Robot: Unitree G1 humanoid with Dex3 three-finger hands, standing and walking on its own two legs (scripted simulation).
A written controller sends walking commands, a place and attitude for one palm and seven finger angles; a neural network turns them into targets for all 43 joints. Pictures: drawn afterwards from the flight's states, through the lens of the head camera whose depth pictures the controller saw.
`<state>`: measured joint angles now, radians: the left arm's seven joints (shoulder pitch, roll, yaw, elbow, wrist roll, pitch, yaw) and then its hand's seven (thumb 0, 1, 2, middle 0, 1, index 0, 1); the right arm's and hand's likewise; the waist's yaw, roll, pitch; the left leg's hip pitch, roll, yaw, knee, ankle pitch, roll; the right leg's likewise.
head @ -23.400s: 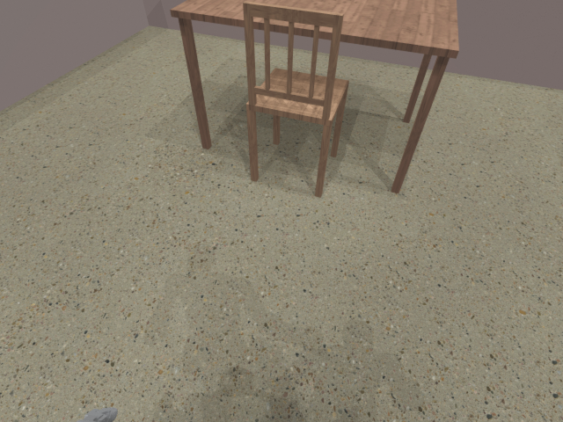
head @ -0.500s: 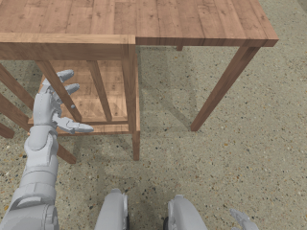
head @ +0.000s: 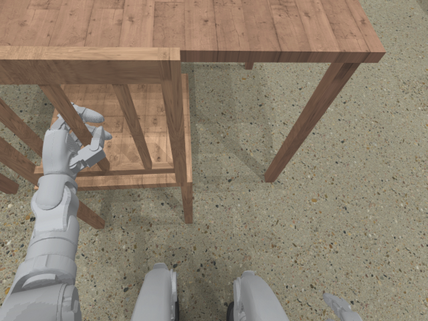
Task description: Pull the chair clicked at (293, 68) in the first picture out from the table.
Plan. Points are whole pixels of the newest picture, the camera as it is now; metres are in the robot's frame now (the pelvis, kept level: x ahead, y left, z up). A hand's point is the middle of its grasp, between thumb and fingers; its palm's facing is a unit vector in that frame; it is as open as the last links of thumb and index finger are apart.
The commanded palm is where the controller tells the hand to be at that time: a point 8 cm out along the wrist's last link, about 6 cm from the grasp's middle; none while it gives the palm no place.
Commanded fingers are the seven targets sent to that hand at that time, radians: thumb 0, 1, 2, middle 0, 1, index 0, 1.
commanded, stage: hook a spindle and tug to test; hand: left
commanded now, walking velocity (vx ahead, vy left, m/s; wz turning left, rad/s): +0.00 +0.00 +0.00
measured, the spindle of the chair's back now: (83, 134) +0.44 +0.24 +0.03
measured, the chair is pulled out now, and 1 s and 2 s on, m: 0.00 0.04 0.17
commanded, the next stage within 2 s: step backward, pulling the chair out in 0.58 s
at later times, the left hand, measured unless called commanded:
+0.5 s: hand (97, 159) +0.39 +0.21 +0.03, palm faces +0.07 -1.00 -0.02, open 5.0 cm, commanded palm +0.35 +0.26 +0.03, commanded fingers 0.00 0.90 0.90 -0.50 -1.45 -0.50 -1.45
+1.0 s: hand (99, 161) +0.38 +0.20 +0.04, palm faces +0.19 -0.98 -0.10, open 4.9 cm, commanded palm +0.35 +0.24 +0.05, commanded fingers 0.00 0.90 0.90 -0.50 -1.45 -0.50 -1.45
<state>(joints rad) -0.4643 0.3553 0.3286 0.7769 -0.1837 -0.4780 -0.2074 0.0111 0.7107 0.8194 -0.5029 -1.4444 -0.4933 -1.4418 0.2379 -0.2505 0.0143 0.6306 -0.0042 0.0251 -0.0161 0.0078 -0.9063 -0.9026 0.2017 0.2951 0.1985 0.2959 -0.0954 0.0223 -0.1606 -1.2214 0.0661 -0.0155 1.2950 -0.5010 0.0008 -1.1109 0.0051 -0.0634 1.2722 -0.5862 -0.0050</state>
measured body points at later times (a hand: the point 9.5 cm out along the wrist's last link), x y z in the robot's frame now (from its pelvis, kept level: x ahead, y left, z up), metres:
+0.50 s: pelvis +0.02 +0.01 +0.01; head +0.14 +0.02 +0.44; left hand +0.38 +0.26 +0.03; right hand +0.13 -0.25 -0.10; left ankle +0.05 +0.12 -0.62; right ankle +0.01 -0.12 -0.62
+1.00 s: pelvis +0.03 +0.02 +0.09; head +0.10 +0.04 +0.54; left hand +0.37 +0.25 +0.05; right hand +0.12 -0.24 -0.01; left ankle +0.05 +0.12 -0.62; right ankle +0.01 -0.12 -0.61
